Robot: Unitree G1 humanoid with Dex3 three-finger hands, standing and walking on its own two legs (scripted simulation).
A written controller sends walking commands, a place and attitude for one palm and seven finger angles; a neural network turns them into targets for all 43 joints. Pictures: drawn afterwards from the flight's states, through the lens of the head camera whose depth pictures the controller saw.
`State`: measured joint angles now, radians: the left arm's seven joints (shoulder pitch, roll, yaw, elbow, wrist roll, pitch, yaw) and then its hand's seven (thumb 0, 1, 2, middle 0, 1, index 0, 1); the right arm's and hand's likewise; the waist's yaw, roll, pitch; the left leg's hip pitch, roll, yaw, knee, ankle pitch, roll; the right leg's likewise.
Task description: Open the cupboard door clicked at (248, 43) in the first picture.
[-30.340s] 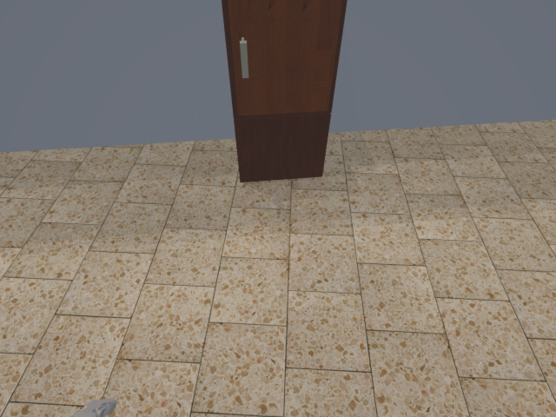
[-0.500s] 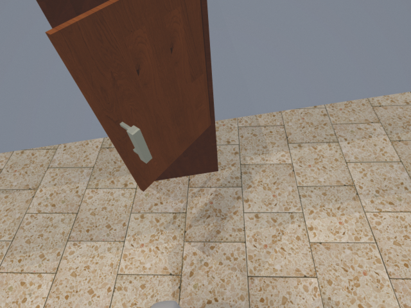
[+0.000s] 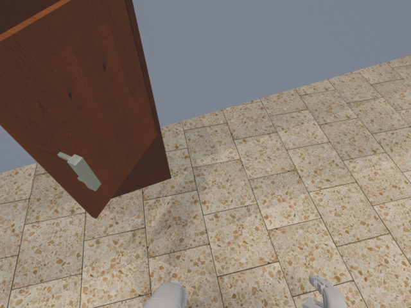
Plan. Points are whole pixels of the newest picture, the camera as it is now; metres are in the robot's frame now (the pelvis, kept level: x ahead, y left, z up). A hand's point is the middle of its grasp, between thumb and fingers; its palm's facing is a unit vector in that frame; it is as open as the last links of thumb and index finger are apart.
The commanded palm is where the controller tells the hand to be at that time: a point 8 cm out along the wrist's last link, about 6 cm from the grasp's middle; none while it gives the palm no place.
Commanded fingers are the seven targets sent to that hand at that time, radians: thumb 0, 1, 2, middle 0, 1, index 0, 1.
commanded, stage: walk to a spot facing it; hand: left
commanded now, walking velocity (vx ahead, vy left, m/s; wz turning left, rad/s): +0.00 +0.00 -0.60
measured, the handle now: (79, 171) +0.40 +0.39 -0.09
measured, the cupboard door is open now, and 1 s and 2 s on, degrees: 44 44 44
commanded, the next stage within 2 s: none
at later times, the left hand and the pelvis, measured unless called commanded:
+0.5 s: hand (113, 272) +0.19 +0.25 -0.17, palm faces -0.31 -0.93 -0.21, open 7.4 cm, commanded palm none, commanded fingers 0.00 0.90 0.90 -0.20 -0.30 -0.20 -0.30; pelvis +0.03 +0.07 +0.00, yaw -20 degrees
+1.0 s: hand (163, 268) +0.21 +0.13 -0.16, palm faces -0.54 -0.81 -0.23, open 7.4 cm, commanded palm none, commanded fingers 0.00 0.90 0.90 -0.20 -0.30 -0.20 -0.30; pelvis +0.04 +0.01 +0.00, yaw -37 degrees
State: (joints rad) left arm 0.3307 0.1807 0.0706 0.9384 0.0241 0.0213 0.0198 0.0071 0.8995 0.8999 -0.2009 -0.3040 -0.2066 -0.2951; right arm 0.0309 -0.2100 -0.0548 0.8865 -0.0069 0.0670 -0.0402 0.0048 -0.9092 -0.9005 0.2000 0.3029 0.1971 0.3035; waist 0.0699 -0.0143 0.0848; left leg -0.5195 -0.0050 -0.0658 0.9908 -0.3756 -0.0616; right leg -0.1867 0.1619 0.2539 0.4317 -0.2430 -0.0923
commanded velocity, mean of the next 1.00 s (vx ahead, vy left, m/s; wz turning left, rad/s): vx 0.07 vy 0.00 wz -0.60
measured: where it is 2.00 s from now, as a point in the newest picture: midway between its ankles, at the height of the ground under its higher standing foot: (281, 280)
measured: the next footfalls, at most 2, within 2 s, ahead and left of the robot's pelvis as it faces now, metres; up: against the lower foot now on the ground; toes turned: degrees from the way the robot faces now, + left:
left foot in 0.16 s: +0.08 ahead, +0.15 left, +0.00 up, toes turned -9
right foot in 0.66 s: +0.01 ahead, -0.07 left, +0.00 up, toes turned -31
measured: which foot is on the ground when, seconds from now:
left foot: up 0.00-0.14, down 0.16-0.66, up 0.68-1.00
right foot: down 0.00-0.16, up 0.18-0.64, down 0.66-1.00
